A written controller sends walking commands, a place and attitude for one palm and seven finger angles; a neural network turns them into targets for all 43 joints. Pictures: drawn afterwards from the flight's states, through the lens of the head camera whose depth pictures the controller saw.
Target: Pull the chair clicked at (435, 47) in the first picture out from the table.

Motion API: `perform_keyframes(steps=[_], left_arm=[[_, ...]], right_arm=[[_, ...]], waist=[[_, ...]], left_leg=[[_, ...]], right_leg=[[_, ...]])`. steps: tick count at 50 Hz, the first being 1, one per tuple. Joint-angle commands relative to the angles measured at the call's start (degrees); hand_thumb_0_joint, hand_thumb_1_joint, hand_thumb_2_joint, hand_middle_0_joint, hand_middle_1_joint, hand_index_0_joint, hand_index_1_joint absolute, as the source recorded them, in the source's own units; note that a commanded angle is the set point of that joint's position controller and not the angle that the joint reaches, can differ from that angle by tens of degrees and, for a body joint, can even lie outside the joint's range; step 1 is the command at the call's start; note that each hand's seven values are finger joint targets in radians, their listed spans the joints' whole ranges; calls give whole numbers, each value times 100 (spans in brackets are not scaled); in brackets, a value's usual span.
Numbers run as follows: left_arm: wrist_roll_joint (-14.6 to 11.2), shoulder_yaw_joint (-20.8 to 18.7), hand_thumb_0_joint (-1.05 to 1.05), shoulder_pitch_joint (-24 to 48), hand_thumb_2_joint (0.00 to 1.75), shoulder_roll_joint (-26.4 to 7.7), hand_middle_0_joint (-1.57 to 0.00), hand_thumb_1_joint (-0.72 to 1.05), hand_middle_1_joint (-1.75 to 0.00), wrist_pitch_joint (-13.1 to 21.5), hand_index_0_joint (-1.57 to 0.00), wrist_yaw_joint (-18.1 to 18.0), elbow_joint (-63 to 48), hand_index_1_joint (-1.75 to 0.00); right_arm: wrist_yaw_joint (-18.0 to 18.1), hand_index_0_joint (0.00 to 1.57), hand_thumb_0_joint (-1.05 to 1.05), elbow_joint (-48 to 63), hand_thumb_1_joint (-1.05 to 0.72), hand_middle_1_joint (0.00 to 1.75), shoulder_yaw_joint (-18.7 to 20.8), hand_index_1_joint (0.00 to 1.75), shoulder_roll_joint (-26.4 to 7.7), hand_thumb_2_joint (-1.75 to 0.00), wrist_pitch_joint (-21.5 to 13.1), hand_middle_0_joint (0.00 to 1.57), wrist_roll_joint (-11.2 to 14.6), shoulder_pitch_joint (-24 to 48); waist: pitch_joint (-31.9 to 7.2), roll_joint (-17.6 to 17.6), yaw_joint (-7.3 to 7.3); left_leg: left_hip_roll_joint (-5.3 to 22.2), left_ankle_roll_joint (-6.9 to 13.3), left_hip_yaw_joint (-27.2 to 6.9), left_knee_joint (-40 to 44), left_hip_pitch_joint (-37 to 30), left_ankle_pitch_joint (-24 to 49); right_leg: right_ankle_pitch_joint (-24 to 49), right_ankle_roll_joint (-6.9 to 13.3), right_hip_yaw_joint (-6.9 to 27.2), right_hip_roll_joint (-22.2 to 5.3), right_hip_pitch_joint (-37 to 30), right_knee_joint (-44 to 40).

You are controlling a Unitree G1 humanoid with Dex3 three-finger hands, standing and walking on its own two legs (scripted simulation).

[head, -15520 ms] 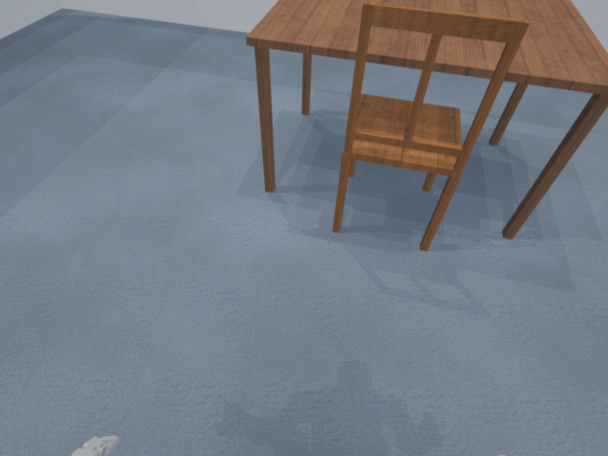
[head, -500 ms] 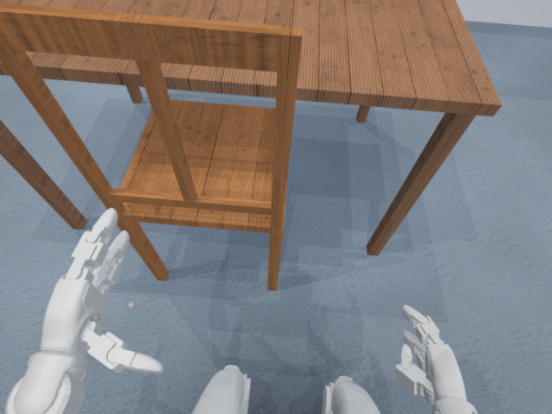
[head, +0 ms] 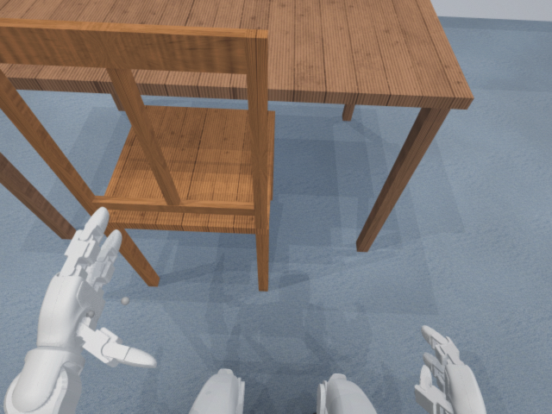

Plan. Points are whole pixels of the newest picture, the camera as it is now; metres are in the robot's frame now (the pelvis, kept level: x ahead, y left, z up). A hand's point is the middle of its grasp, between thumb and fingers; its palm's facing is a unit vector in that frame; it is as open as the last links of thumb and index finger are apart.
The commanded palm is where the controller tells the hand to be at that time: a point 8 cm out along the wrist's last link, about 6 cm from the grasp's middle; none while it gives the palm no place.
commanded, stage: raise the hand toward the chair's back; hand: left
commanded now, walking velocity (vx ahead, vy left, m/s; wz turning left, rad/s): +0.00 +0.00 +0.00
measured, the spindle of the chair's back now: (152, 149) +0.53 +0.26 +0.02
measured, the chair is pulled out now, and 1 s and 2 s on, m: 0.00 0.00 0.00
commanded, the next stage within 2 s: aim the fingers beside a spindle in 0.18 s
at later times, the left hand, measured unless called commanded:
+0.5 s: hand (132, 294) +0.26 +0.20 +0.04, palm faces +0.03 -1.00 -0.05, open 16.9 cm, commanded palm +0.24 +0.26 +0.05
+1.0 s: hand (140, 259) +0.31 +0.21 +0.03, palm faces +0.01 -1.00 -0.03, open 16.9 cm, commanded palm +0.29 +0.27 +0.03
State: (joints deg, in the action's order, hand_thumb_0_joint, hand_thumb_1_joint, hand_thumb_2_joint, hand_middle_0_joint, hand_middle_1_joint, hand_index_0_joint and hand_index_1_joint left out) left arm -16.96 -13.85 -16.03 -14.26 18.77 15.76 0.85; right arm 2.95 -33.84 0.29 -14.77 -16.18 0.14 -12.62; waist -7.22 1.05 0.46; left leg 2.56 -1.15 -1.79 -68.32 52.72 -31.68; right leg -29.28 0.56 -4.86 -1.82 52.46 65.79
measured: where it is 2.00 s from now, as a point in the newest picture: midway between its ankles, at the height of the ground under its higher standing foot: outside the picture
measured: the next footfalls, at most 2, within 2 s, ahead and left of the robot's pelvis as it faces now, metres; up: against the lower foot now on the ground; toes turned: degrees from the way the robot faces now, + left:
none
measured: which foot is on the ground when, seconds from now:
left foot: down 0.00-1.00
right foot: down 0.00-1.00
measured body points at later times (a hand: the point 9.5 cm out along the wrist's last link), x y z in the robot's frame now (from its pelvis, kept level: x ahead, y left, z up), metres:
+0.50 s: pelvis -0.01 -0.01 -0.01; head +0.08 -0.01 +0.43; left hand +0.25 +0.26 +0.05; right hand +0.18 -0.24 -0.09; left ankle +0.01 +0.13 -0.64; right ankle +0.03 -0.12 -0.64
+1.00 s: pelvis -0.01 +0.00 -0.01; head +0.09 +0.01 +0.42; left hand +0.31 +0.27 +0.03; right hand +0.16 -0.25 -0.11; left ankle +0.01 +0.13 -0.64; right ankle +0.03 -0.12 -0.64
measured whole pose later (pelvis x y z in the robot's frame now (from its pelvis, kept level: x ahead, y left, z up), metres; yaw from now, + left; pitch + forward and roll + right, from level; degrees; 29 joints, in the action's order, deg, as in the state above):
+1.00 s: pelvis -0.01 +0.00 -0.01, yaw +0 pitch +19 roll -2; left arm -15.2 -16.7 3.8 -16.0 20.1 17.9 18.4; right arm 2.7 -35.7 -0.6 -15.2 -15.8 -0.4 -11.8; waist -7.8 0.8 1.1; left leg 2.2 -0.8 -1.4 -71.8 59.3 -31.9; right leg -29.4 0.3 -4.1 -2.1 59.3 69.4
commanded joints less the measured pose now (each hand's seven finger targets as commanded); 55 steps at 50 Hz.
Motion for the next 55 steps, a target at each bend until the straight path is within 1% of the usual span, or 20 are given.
perform_keyframes(steps=[1,3,11,14,16,19,22,24,26,29,32,34,36,39,41,44,47,49,52,55], left_arm=[[-68,-450,0,357,30,-858,-6,-50,-8,478,-6,-43,-1203,-8],[-60,-466,0,367,30,-894,-6,-50,-8,485,-6,-41,-1275,-8],[-68,-400,0,420,30,-815,-6,-50,-8,417,-6,-8,-1106,-8],[-79,-459,0,478,30,-882,-6,-50,-8,439,-6,12,-1199,-8],[-44,-267,0,579,30,-707,-6,-50,-8,449,-6,25,-1063,-8],[-38,-504,0,1179,30,-984,-6,-50,-8,492,-6,17,-796,-8],[-33,-404,0,1421,30,-901,-6,-50,-8,520,-6,83,-747,-8],[-52,-680,0,1297,30,-1128,-6,-50,-8,497,-6,94,-629,-8],[-58,-530,0,1257,30,-967,-6,-50,-8,462,-6,148,-648,-8],[-59,-622,0,1363,30,-1022,-6,-50,-8,398,-6,132,-401,-8],[-45,-603,0,1664,30,-1006,-6,-50,-8,410,-6,134,-219,-8],[-33,-790,0,1780,30,-1199,-6,-50,-8,461,-6,113,-131,-8],[-30,-634,0,2025,30,-1038,-6,-50,-8,520,-6,140,-22,-8],[-12,-733,0,2259,30,-1214,-6,-50,-8,562,-6,177,138,-8],[22,-568,0,2474,30,-1066,-6,-50,-8,589,-6,222,228,-8],[58,-574,0,2748,30,-1137,-6,-50,-8,560,-6,206,280,-8],[73,-675,0,2950,30,-1198,-6,-50,-8,534,-6,178,557,-8],[110,-873,0,3109,30,-1419,-6,-50,-8,551,-6,148,683,-8],[120,-787,0,3283,30,-1267,-6,-50,-8,563,-6,172,985,-8],[128,-869,0,3583,30,-1388,-6,-50,-8,604,-6,210,1204,-8]], right_arm=[[73,20,0,843,-90,30,277,30,-690,-90,-342,20,29,259],[76,20,0,843,-90,30,281,30,-695,-90,-353,20,38,267],[109,20,0,851,-90,30,251,30,-674,-90,-371,20,61,313],[123,20,0,846,-90,30,253,30,-690,-90,-382,20,49,288],[119,20,0,816,-90,30,235,30,-680,-90,-397,20,54,290],[166,20,0,708,-90,30,219,30,-733,-90,-415,20,42,269],[161,20,0,717,-90,30,211,30,-742,-90,-454,20,35,276],[159,20,0,707,-90,30,232,30,-772,-90,-441,20,29,219],[129,20,0,734,-90,30,248,30,-750,-90,-427,20,28,212],[106,20,0,694,-90,30,246,30,-779,-90,-374,20,20,179],[93,20,0,673,-90,30,244,30,-793,-90,-342,20,24,200],[96,20,0,664,-90,30,245,30,-825,-90,-324,20,16,170],[80,20,0,641,-90,30,248,30,-816,-90,-324,20,15,181],[83,20,0,603,-90,30,251,30,-863,-90,-315,20,-2,116],[74,20,0,581,-90,30,254,30,-844,-90,-306,20,8,136],[72,20,0,556,-90,30,271,30,-885,-90,-300,20,-13,49],[55,20,0,505,-90,30,270,30,-880,-90,-251,20,-22,40],[58,20,0,506,-90,30,273,30,-900,-90,-210,20,-33,9],[34,20,0,486,-90,30,263,30,-859,-90,-149,20,-26,9],[24,20,0,450,-90,30,268,30,-891,-90,-94,20,-40,-58]], waist=[[-1441,158,-86],[-1475,215,-93],[-1298,-16,-42],[-1455,42,-66],[-1317,29,4],[-1204,-123,63],[-1468,90,32],[-1729,56,-78],[-1903,166,-87],[-1772,0,-47],[-1616,11,5],[-1663,79,-39],[-1663,50,23],[-1792,85,34],[-1816,305,50],[-2053,362,62],[-2013,243,61],[-2161,261,7],[-2149,251,25],[-2264,74,66]], left_leg=[[-316,142,37,942,-533,1369],[-316,142,41,942,-572,1379],[-322,157,39,893,-427,1151],[-332,167,23,883,-491,1280],[-328,162,30,864,-461,1222],[-316,164,21,749,-184,946],[-322,171,25,750,-339,1075],[-325,169,29,751,-375,1329],[-332,166,51,752,-539,1579],[-330,160,19,778,-409,1562],[-324,151,42,754,-306,1345],[-321,144,25,763,-275,1363],[-314,148,21,762,-319,1320],[-309,155,2,729,-301,1372],[-299,137,0,746,-398,1356],[-283,129,-52,721,-541,1564],[-288,117,-37,709,-447,1537],[-287,123,-20,680,-410,1545],[-294,114,14,653,-364,1575],[-289,126,6,589,-265,1614]], right_leg=[[1016,25,407,240,-1274,-953],[1041,29,411,238,-1298,-949],[739,1,523,225,-1257,-1075],[916,17,489,242,-1321,-1010],[889,-3,453,230,-1154,-985],[483,-3,561,227,-999,-1019],[695,13,522,215,-1007,-918],[989,37,510,233,-1223,-848],[1359,20,463,223,-1265,-767],[1344,19,392,248,-1203,-738],[1130,8,428,226,-1035,-768],[1101,40,411,253,-1012,-712],[1079,30,379,241,-898,-702],[1114,45,374,262,-865,-639],[1104,51,343,252,-718,-588],[1255,64,279,265,-631,-483],[1284,56,288,250,-639,-483],[1273,66,304,257,-650,-440],[1358,58,314,252,-638,-416],[1444,46,334,253,-689,-373]])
